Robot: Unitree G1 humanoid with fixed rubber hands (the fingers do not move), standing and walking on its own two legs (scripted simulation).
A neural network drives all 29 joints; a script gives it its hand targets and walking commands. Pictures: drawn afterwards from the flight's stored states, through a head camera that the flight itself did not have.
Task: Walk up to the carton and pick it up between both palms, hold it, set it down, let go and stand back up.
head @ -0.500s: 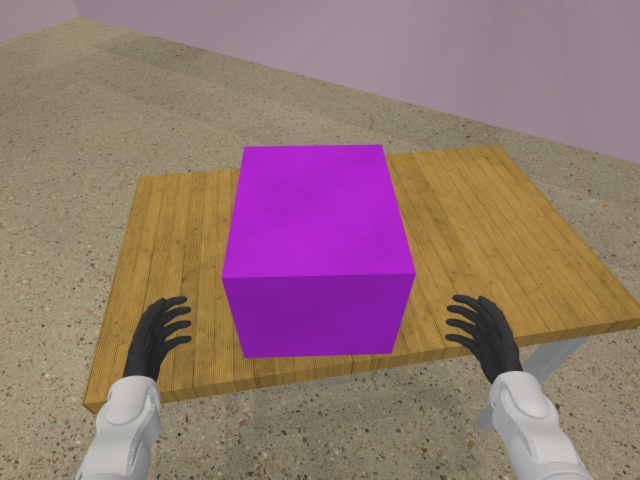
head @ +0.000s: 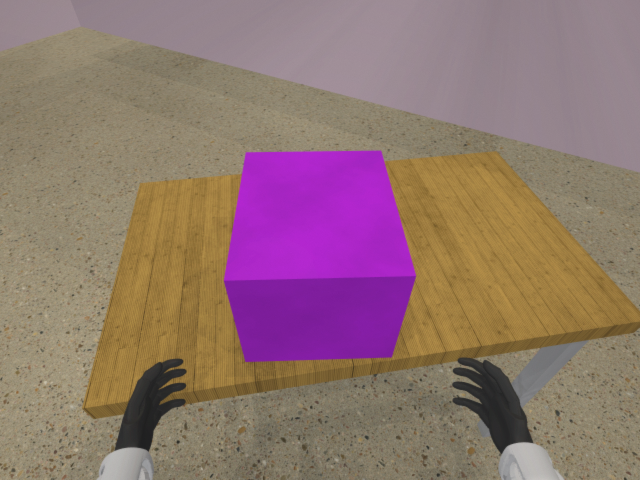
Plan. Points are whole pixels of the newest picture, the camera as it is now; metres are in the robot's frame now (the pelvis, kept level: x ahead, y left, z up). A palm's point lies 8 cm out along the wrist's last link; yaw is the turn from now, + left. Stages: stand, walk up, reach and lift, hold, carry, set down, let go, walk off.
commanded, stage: set down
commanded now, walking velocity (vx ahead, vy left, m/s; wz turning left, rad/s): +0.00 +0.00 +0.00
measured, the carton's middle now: (316, 251) +0.49 +0.03 +0.00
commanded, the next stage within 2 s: let go in 1.00 s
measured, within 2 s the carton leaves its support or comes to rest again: neither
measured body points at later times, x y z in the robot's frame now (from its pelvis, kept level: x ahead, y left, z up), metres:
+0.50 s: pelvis +0.01 +0.00 +0.00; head +0.01 +0.02 +0.45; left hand +0.20 +0.24 -0.06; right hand +0.20 -0.21 -0.06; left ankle +0.01 +0.11 -0.74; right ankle -0.01 -0.09 -0.74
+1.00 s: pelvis +0.01 +0.00 +0.00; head +0.02 +0.02 +0.45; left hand +0.17 +0.24 -0.09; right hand +0.17 -0.21 -0.09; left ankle +0.01 +0.11 -0.74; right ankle -0.01 -0.09 -0.74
